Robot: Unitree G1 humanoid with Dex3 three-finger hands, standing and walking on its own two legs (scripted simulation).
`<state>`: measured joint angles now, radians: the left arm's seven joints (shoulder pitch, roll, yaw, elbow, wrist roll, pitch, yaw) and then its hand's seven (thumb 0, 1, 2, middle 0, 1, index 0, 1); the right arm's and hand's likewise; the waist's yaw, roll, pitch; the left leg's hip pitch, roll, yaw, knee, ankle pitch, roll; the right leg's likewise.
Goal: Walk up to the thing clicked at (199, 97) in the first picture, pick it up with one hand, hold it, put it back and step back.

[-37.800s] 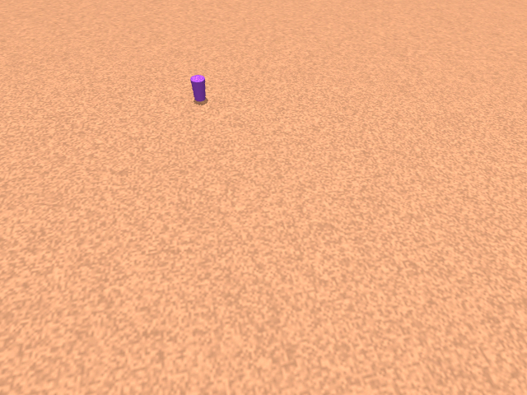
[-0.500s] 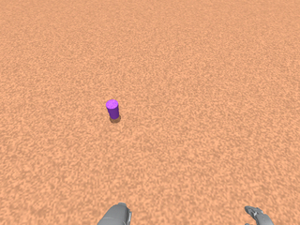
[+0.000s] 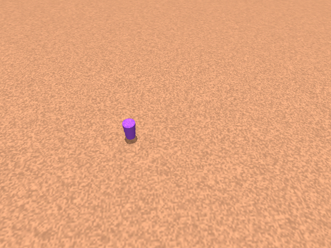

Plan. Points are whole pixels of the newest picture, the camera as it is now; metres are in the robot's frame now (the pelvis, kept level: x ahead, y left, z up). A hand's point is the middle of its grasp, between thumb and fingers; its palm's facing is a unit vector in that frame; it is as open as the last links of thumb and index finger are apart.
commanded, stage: step back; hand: left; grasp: from the side
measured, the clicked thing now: (129, 129) +1.03 +0.23 -0.69
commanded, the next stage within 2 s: stand in 0.58 s
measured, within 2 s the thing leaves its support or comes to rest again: neither
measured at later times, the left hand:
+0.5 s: hand out of the picture +0.11 +0.29 -0.15, palm faces +0.04 -0.94 -0.35, open 7.4 cm
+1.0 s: hand out of the picture +0.11 +0.28 -0.14, palm faces -0.01 -0.94 -0.33, open 7.4 cm
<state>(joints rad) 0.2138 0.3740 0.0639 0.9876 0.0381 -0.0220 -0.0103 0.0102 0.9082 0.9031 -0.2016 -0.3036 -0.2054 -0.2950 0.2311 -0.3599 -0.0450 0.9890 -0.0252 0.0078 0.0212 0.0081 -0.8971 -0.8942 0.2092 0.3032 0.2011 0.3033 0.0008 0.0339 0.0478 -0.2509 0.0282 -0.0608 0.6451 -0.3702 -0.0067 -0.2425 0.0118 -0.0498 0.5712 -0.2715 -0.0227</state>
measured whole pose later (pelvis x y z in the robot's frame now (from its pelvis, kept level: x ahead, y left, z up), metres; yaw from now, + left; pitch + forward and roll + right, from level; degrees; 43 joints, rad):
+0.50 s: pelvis +0.04 +0.03 +0.01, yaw +1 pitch -2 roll -1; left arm 0.13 0.37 0.02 1.07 0.01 -0.02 0.00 0.01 0.91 0.90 -0.20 -0.30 -0.21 -0.30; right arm 0.07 -0.32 -0.01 1.07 -0.01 -0.01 0.01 0.01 -0.90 -0.89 0.21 0.30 0.20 0.30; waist 0.03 -0.01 0.06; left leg -0.25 0.03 0.00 0.51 -0.23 0.00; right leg -0.14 -0.03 -0.04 0.46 -0.28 0.02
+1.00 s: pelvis +0.04 +0.03 +0.02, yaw +1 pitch -3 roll +0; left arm 0.09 0.34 0.00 1.14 0.02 -0.02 -0.01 0.01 0.91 0.90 -0.20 -0.30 -0.21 -0.30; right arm 0.07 -0.35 -0.01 1.14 -0.01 -0.01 0.01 0.01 -0.90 -0.89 0.21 0.30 0.20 0.30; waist 0.01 0.00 0.06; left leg -0.15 0.02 0.01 0.33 -0.13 -0.01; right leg -0.06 -0.04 -0.03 0.31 -0.20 0.03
